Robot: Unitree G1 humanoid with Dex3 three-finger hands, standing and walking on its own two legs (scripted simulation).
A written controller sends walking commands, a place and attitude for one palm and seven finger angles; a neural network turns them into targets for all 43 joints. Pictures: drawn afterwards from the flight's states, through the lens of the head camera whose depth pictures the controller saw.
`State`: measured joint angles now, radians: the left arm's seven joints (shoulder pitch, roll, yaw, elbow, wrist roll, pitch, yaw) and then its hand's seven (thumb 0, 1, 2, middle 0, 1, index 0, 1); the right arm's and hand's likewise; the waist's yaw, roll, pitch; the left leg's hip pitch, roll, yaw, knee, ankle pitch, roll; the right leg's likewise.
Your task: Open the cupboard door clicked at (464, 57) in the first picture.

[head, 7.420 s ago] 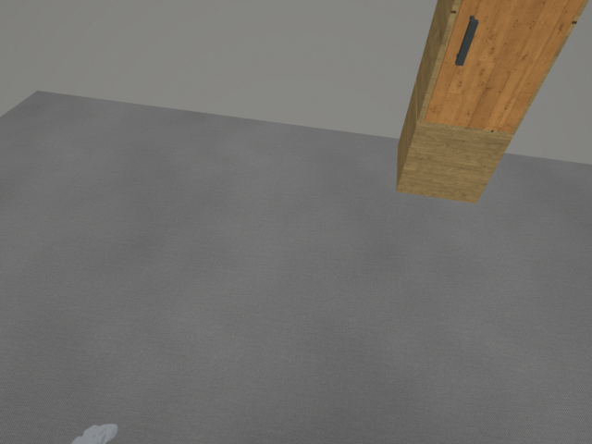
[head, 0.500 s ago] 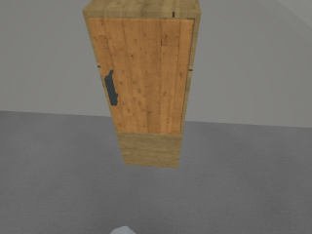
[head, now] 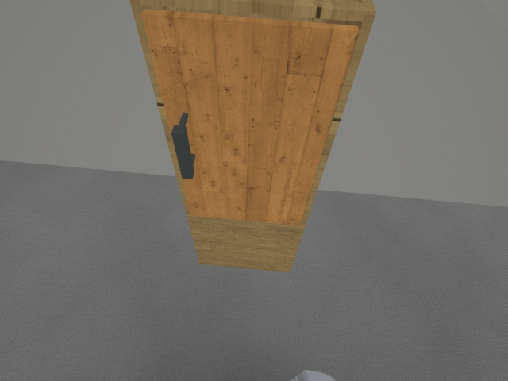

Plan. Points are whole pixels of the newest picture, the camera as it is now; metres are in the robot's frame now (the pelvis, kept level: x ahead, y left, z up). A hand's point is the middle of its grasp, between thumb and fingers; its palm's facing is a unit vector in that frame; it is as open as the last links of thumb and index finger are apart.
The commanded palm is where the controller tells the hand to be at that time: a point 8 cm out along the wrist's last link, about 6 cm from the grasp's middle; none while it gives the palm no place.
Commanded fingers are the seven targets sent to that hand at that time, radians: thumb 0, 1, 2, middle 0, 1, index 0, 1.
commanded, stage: come to a stop and stand still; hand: left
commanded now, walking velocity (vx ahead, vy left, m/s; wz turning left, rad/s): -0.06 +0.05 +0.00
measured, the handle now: (186, 146) +0.56 +0.19 -0.01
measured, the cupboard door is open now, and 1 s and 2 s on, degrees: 0 0 0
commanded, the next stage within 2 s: look again from close up in 0.88 s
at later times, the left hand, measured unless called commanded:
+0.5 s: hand out of the picture +0.02 +0.16 -0.16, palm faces +0.07 -0.96 -0.26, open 7.4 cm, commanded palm none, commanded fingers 0.00 0.90 0.90 -0.20 -0.30 -0.20 -0.30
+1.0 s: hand out of the picture -0.04 +0.16 -0.17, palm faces +0.02 -0.98 -0.18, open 7.4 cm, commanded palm none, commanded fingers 0.00 0.90 0.90 -0.20 -0.30 -0.20 -0.30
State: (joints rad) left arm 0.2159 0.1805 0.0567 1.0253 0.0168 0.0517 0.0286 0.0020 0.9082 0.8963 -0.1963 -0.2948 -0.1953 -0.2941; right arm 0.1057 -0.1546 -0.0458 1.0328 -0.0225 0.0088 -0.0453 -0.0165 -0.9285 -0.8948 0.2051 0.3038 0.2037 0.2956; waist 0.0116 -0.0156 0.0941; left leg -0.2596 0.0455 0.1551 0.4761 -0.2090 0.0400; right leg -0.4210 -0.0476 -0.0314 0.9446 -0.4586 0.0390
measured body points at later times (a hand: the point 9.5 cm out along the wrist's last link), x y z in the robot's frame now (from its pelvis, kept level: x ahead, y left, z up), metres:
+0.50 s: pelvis -0.03 -0.03 +0.00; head +0.00 -0.05 +0.45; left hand +0.02 +0.21 -0.14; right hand +0.01 -0.28 -0.16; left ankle -0.06 +0.11 -0.70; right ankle +0.00 -0.15 -0.74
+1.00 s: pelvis -0.04 +0.00 +0.00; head -0.02 +0.00 +0.45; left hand -0.04 +0.22 -0.16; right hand -0.02 -0.23 -0.16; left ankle -0.06 +0.11 -0.74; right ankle -0.04 -0.13 -0.74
